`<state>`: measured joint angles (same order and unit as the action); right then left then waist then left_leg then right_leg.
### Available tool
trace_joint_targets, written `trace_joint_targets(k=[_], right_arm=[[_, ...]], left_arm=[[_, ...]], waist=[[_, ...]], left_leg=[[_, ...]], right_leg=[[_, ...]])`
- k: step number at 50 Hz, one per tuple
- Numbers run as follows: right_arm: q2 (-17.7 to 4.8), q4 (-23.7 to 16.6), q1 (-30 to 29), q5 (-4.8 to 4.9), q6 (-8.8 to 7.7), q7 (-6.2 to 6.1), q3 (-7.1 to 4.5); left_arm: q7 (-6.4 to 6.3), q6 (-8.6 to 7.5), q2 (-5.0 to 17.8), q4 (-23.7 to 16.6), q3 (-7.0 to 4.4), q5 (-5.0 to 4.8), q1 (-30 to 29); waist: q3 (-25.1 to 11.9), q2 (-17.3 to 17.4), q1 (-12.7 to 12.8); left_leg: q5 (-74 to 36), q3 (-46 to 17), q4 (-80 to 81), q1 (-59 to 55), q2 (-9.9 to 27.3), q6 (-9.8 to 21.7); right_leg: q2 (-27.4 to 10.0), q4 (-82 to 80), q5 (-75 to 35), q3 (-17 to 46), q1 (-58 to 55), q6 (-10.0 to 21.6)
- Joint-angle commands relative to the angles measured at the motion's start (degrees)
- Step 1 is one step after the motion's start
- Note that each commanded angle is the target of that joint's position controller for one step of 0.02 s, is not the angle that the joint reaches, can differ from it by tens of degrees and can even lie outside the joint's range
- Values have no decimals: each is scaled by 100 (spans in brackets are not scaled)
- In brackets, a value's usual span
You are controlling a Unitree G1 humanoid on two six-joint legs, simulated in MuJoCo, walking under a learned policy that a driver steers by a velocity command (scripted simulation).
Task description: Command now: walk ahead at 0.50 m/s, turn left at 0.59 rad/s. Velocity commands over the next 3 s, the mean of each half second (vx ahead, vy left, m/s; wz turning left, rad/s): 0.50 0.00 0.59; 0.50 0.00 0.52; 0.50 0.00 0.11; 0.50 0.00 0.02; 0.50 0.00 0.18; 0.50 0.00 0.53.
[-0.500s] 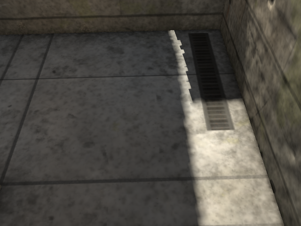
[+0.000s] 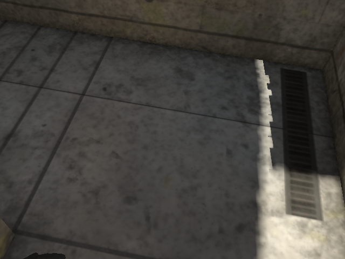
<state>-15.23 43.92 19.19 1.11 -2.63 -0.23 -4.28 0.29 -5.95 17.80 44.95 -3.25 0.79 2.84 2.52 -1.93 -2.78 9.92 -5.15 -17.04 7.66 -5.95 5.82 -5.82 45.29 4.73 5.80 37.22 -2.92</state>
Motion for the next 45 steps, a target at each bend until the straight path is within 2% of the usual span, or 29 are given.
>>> trace_joint_targets(k=[1, 3, 6, 8, 9, 10, 11, 12, 13, 14, 15, 16, 18, 20, 23, 27, 31, 33, 34, 35, 36, 37, 38, 39, 40, 41, 42, 43, 45], right_arm=[[-1042, -323, -49, 11, -57, -92, -284], [-1047, -200, 137, 3, -4, -73, -290], [-909, -34, 343, 44, 9, -96, -261], [-935, 1, 290, 31, 25, -130, -275], [-899, -87, 140, 47, 26, -150, -271], [-740, -162, 19, -13, 22, -128, -198], [-442, -276, 158, -159, 25, -105, -79], [-42, -415, 1104, 120, -39, -70, 20], [-725, -200, 989, 192, -29, -116, -81], [-1026, -270, 242, 156, -12, -131, -160], [-955, -233, 116, 107, -1, -139, -166], [-869, -256, -46, 42, -23, -121, -177], [-621, -328, -57, 110, -8, -24, -152], [-444, -462, -228, 138, 58, -4, -115], [-350, -722, -614, 86, 103, 16, -62], [-181, -990, -1292, 47, 92, 193, 32], [-277, -1245, -1756, 89, 127, 309, 46], [-517, -1257, -1541, -2, 134, 313, -59], [-683, -1191, -1062, -3, 134, 317, -149], [-923, -895, -119, -20, 123, 320, -299], [-1305, -584, 809, 52, 162, 216, -493], [-1890, -634, 462, 122, 153, 157, -544], [-1382, -867, 567, 48, 46, 200, -390], [-1161, -692, 411, -9, -54, 225, -308], [-1079, -716, 36, -37, -118, 205, -282], [-866, -774, -387, -53, -141, 198, -205], [-822, -795, -501, -126, -177, 201, -177], [-809, -762, -594, -137, -192, 201, -173], [-826, -618, -485, -81, -219, 161, -172]], left_arm=[[32, -111, 234, -417, -6, -31, -598], [62, -165, 262, -502, -7, -59, -865], [98, -212, 491, -502, -69, -100, -845], [97, -248, 667, -389, -129, -90, -536], [88, -265, 774, -196, -198, -72, 21], [61, -273, 957, 19, -291, -30, 742], [29, -243, 1270, 137, -359, 12, 1605], [76, -180, 1625, 342, -437, 55, 2000], [93, -169, 961, 225, -299, -74, 1626], [59, -142, 601, 97, -207, -89, 1288], [40, -80, 512, 74, -169, -72, 953], [17, -48, 383, 148, -128, -39, 862], [-56, -50, 356, 326, -104, 26, 935], [-64, -87, 397, 441, -115, -35, 962], [-81, -83, 594, 570, -159, -46, 987], [-83, -37, 676, 720, -141, -82, 1131], [-50, 67, 932, 917, -167, -218, 1534], [-98, 132, 1162, 912, -212, -225, 1440], [-135, 193, 1276, 871, -236, -253, 1355], [-184, 264, 1402, 729, -267, -264, 1130], [-212, 252, 1186, 612, -196, -138, 1225], [-58, 123, 154, 310, 104, 130, 2050], [20, -97, 624, 178, 49, -70, 1623], [33, -217, 833, -100, -30, -303, 818], [17, -282, 745, -155, -14, -308, 736], [-12, -257, 741, -33, -38, -206, 861], [-6, -193, 715, 20, -55, -145, 1043], [2, -138, 764, 70, -83, -165, 1140], [8, -38, 617, 79, -69, -94, 1080]], waist=[[-22, 641, -50], [74, 715, -188], [15, 810, -156], [-26, 973, 53], [-171, 1000, 381], [-697, 854, 756], [-1636, 104, 1022], [-2255, -2276, 503], [-1884, -1353, 571], [-1063, -723, 760], [-651, -245, 656], [-353, -237, 611], [-196, -525, 526], [-10, -436, 505], [169, -189, 520], [281, -11, 702], [479, -44, 725], [202, -281, 381], [-105, -345, 33], [-635, -93, -498], [-1123, 445, -849], [-1690, 2197, 118], [-2499, 1303, -277], [-1438, 705, -363], [-849, 220, -91], [-591, -21, 150], [-545, 72, 324], [-519, 85, 412], [-409, 185, 431]], left_leg=[[-522, -842, 715, 529, 1059, 677], [-196, -1037, 688, 519, 1103, 596], [-239, -1441, 212, -207, 1310, 499], [-853, -1696, -206, -550, 1459, 441], [-1146, -1720, -544, -464, 1381, 361], [-1399, -1528, -1486, -191, 1042, 185], [-320, -1039, -3122, 591, 578, -25], [2592, -594, -4973, 2692, -192, -347], [2323, -786, -5662, 3343, 380, -359], [1741, -551, -5688, 3500, 585, -348], [1270, -344, -5514, 3285, 837, -411], [942, -330, -5231, 3182, 978, -433], [666, -204, -4981, 2797, 1176, -458], [554, -79, -4718, 2995, 1267, -494], [-79, -15, -3899, 3285, 1347, -559], [-1150, 469, -2642, 2817, 1199, -466], [-880, 795, -2130, 2584, 1012, -308], [-342, 1044, -2061, 2032, 694, -71], [-113, 1172, -2055, 1468, 476, 68], [-515, 1219, -1795, 303, 266, 266], [-679, 442, -1619, -1402, 510, 519], [4, -2609, -1055, -3122, 2023, 1601], [1118, -4289, -29, -3219, 2576, 1992], [752, -3460, 168, -2546, 2336, 1577], [104, -2722, 171, -1756, 2115, 1361], [-661, -2105, 205, -1074, 1911, 1190], [-1117, -1877, 384, -685, 1841, 1160], [-1506, -1639, 470, -557, 1733, 1107], [-1914, -1225, 647, -241, 1648, 1118]], right_leg=[[370, -1208, -1124, -302, -617, -75], [462, -1522, -1339, -313, -882, -28], [429, -1922, -1069, -50, -941, 141], [445, -1906, -418, -24, -1155, 302], [492, -2038, -290, -124, -1745, 379], [303, -2040, -344, -27, -2874, 568], [-589, -1878, 60, 827, -4415, 813], [-1913, -2573, 1481, 3725, -6087, 1804], [-1848, -2925, 2966, 3957, -5748, 1600], [-1558, -3024, 2642, 2889, -4939, 1319], [-1243, -3065, 1828, 2046, -4313, 1162], [-1036, -3170, 1199, 1546, -3888, 1142], [-835, -3452, 770, 830, -3417, 1098], [-884, -3650, 513, 433, -3273, 1215], [-968, -3832, 26, -67, -3278, 1327], [-799, -3843, -777, -982, -3237, 1200], [-957, -3657, -1551, -1369, -3841, 1092], [-1026, -2935, -3758, -1582, -4171, 979], [-1027, -2137, -4700, -1681, -4171, 909], [-855, -936, -4879, -1823, -3806, 774], [-597, 667, -3309, -1728, -2493, 542], [579, 2797, 2631, -1319, -132, 197], [730, 3477, 3035, -33, 433, 264], [477, 3420, 2465, 0, 877, 406], [223, 2859, 1935, -32, 805, 493], [10, 2377, 1621, -51, 415, 444], [-113, 2111, 1386, -8, 18, 387], [-165, 1953, 1278, -67, -185, 323], [-187, 1532, 991, -184, -270, 153]])
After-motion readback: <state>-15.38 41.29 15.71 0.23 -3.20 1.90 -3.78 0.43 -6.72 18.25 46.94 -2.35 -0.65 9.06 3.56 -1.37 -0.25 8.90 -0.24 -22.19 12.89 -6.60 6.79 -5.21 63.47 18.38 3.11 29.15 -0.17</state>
